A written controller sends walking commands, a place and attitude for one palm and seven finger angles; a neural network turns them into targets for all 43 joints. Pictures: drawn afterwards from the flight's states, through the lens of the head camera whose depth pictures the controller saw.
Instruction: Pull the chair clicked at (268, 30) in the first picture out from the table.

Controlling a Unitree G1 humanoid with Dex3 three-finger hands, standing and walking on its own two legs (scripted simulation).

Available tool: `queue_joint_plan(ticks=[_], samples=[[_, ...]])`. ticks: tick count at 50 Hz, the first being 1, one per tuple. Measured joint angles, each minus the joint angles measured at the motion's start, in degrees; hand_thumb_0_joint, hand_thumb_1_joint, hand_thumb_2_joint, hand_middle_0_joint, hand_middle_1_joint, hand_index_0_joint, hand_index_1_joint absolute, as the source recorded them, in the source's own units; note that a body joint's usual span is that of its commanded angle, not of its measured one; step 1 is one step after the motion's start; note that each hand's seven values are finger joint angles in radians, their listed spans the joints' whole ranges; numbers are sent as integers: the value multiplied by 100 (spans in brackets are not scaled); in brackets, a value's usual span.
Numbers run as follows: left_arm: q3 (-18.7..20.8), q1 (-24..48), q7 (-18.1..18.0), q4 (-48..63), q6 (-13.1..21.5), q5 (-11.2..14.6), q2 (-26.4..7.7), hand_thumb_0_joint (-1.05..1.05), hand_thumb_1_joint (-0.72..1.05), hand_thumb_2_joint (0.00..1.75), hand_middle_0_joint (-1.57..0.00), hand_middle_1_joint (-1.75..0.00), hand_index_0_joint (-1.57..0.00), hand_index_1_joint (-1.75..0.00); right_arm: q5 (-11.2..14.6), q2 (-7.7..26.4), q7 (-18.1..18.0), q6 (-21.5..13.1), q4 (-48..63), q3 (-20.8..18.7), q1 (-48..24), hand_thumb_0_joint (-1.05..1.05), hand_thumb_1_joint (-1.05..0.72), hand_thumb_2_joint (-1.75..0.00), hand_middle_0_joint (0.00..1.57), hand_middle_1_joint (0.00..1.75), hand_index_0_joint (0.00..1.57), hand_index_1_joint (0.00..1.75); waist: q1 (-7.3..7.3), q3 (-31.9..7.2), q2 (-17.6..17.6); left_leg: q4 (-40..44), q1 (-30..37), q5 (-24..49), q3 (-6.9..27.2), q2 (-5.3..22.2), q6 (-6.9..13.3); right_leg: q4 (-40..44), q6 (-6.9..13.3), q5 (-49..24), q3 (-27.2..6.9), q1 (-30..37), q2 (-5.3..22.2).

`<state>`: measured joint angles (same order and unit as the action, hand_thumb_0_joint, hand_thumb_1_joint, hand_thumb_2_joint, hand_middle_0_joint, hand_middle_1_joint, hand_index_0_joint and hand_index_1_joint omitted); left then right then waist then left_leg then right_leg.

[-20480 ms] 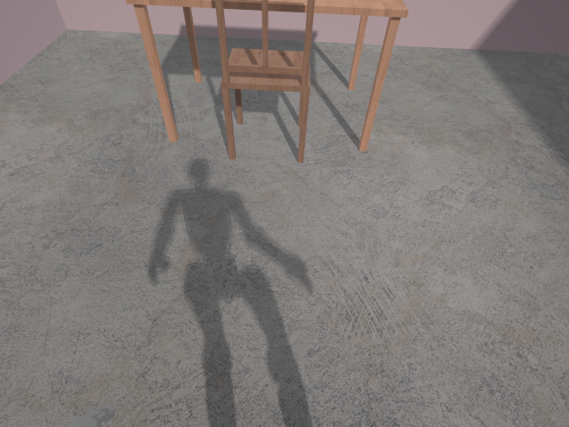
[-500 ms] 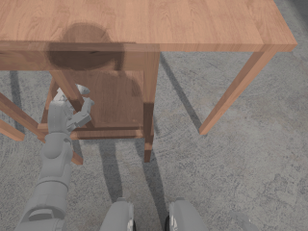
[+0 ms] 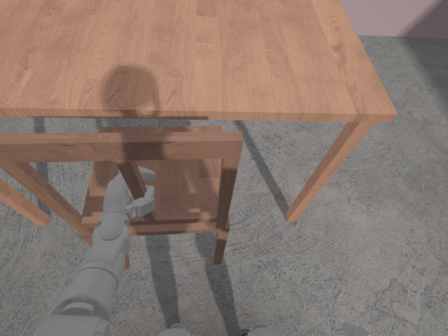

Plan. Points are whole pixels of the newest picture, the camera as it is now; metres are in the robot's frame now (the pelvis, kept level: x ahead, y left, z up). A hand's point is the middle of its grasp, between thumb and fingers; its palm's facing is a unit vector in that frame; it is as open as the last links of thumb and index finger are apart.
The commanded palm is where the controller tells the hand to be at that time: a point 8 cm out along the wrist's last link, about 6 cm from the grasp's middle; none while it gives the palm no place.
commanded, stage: step backward, pulling the chair out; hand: left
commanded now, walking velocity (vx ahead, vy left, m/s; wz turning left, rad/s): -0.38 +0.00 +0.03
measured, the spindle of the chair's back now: (140, 193) +0.40 +0.17 -0.07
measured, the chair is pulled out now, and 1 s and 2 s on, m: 0.06 0.22 0.38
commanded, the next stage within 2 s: none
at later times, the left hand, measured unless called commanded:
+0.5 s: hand (160, 244) +0.28 +0.12 -0.05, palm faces +0.07 -0.99 -0.15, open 5.5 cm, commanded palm +0.28 +0.17 -0.05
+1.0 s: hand (154, 281) +0.22 +0.12 -0.05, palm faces +0.02 -0.98 -0.18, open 5.7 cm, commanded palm +0.22 +0.17 -0.04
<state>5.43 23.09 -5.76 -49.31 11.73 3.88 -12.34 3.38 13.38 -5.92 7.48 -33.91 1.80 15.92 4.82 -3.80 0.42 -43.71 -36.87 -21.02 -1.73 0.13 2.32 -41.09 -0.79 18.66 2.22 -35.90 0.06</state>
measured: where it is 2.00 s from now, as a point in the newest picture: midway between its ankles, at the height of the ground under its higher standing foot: outside the picture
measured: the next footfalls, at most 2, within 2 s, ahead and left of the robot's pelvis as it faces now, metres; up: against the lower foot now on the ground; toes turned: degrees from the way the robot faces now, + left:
left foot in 0.70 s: -0.07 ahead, +0.14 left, +0.00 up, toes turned +2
right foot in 1.36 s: -0.10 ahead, -0.13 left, +0.00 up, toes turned +0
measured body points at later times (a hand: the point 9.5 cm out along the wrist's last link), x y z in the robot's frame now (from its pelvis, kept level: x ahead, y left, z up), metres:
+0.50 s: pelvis -0.06 -0.02 +0.01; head +0.01 -0.03 +0.45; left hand +0.28 +0.17 -0.04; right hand +0.02 -0.27 -0.13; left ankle +0.00 +0.09 -0.71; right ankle +0.00 -0.13 -0.71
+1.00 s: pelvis -0.12 -0.01 +0.00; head -0.06 -0.02 +0.45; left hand +0.22 +0.17 -0.04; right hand -0.03 -0.24 -0.13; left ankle -0.11 +0.13 -0.71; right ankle -0.01 -0.13 -0.71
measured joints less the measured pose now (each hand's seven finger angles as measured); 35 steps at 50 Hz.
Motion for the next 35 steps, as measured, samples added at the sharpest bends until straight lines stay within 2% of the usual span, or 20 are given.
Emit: queue_joint_plan(ticks=[6, 12, 23, 25, 29, 31, 33, 35], samples=[[-191, 250, 50, -521, 69, -34, -51, 5, 68, 75, -35, -117, -49, -145, -28, 151, -64, 62, -113, -152, -73, 0, -90, -90, 20, 30, 20, 30, 42, 287, -3, 393, 409, 254, -105, -1, 60, 490, -23, -302, -92, 424, -7], [-139, 65, 49, -390, 139, 36, 19, 5, 68, 74, -33, -118, -49, -145, -58, 69, -69, 56, -186, -174, -115, 0, -90, -90, 20, 30, 20, 30, 18, 590, -32, 594, 675, 431, -249, 15, 66, 615, -24, -465, -232, 605, -24], [-186, -10, 69, -707, 340, 134, 241, 6, 66, 77, -35, -116, -50, -145, -16, -158, -101, -282, -597, -65, -218, 1, -90, -90, 20, 30, 20, 30, -233, 845, -186, 630, 842, 676, -159, 96, -113, 485, 160, -590, -132, 712, -98], [-206, 33, 44, -849, 395, 138, 281, 6, 66, 77, -35, -116, -50, -145, 2, -121, -109, -389, -689, -84, -264, 1, -90, -90, 20, 30, 20, 30, -237, 852, -220, 616, 825, 669, -107, 102, -160, 509, 200, -633, -80, 726, -103], [-248, 129, -46, -1106, 439, 112, 424, 6, 65, 77, -35, -115, -50, -145, 37, 73, -83, -545, -870, -182, -335, 1, -90, -90, 20, 30, 20, 30, -214, 846, -210, 226, 851, -232, 135, -37, -274, 743, 224, -819, -36, 808, -21], [-316, 182, -82, -1159, 377, 59, 502, 7, 65, 76, -34, -115, -50, -145, 35, 209, -78, -607, -955, -226, -351, 1, -90, -90, 20, 30, 20, 30, -182, 820, -176, 43, 972, -461, 262, -104, -298, 901, 196, -943, -19, 832, 71], [-397, 236, -94, -1157, 304, -9, 570, 7, 65, 75, -33, -115, -50, -145, 30, 345, -90, -661, -1011, -254, -350, 1, -90, -90, 20, 30, 20, 30, -125, 784, -145, 192, 1203, -462, 359, -98, -311, 1014, 144, -1048, 27, 813, 185], [-525, 293, -98, -1099, 225, -41, 630, 7, 65, 75, -32, -116, -50, -145, 27, 489, -116, -710, -1020, -277, -322, 1, -90, -90, 20, 30, 20, 30, -75, 741, -178, 789, 1552, -111, 442, 25, -289, 1028, 73, -1109, 107, 727, 264]])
